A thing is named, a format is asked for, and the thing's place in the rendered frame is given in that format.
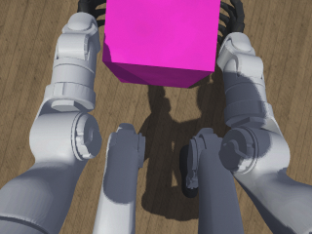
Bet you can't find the carton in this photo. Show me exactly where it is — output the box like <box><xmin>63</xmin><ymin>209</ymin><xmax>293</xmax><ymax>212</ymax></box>
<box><xmin>102</xmin><ymin>0</ymin><xmax>220</xmax><ymax>89</ymax></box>

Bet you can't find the right robot forearm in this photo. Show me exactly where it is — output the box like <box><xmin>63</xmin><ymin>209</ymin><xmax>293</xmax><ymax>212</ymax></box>
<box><xmin>216</xmin><ymin>32</ymin><xmax>284</xmax><ymax>137</ymax></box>

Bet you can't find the left robot forearm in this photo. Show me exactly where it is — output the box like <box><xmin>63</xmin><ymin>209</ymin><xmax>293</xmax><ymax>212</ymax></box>
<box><xmin>29</xmin><ymin>12</ymin><xmax>101</xmax><ymax>152</ymax></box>

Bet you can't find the robot left shin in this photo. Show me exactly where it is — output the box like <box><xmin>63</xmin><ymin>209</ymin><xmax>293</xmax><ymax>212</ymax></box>
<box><xmin>105</xmin><ymin>123</ymin><xmax>137</xmax><ymax>158</ymax></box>

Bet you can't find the robot shin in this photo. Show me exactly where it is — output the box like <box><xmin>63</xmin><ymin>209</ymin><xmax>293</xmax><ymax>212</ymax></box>
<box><xmin>186</xmin><ymin>128</ymin><xmax>223</xmax><ymax>188</ymax></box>
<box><xmin>105</xmin><ymin>123</ymin><xmax>137</xmax><ymax>158</ymax></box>

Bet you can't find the robot left hand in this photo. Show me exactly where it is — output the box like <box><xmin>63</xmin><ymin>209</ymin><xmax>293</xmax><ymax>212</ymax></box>
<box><xmin>77</xmin><ymin>0</ymin><xmax>107</xmax><ymax>27</ymax></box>

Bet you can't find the robot right hand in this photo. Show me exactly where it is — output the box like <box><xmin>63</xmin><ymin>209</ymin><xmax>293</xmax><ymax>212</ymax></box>
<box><xmin>216</xmin><ymin>0</ymin><xmax>245</xmax><ymax>47</ymax></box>

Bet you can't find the left robot upper arm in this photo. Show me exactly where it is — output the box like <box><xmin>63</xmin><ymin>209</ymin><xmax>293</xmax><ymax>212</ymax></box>
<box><xmin>0</xmin><ymin>111</ymin><xmax>102</xmax><ymax>234</ymax></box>

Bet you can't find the robot right shin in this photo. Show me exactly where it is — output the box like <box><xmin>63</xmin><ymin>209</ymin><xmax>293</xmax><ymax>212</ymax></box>
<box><xmin>186</xmin><ymin>128</ymin><xmax>223</xmax><ymax>188</ymax></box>

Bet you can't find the right robot upper arm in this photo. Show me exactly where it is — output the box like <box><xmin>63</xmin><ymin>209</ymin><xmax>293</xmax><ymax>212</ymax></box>
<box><xmin>218</xmin><ymin>126</ymin><xmax>312</xmax><ymax>234</ymax></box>

